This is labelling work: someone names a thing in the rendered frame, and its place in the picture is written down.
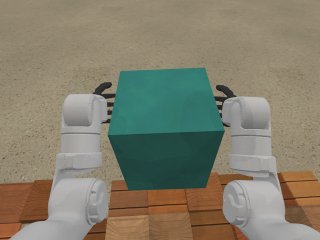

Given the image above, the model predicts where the robot right hand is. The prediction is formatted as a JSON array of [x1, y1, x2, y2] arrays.
[[214, 85, 237, 127]]

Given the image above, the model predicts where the carton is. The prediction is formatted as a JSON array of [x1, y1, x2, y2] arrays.
[[107, 67, 225, 191]]

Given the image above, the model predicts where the robot left forearm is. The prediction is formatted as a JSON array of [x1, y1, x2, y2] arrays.
[[48, 94, 108, 216]]

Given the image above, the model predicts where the right robot upper arm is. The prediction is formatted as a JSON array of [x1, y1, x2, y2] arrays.
[[222, 180, 320, 240]]

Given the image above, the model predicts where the robot right forearm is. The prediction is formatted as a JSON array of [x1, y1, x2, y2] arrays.
[[222, 96, 285, 216]]

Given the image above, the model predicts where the left robot upper arm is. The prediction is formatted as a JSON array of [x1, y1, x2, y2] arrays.
[[9, 178, 108, 240]]

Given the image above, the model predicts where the robot left hand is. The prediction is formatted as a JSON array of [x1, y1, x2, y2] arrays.
[[92, 82, 116, 124]]

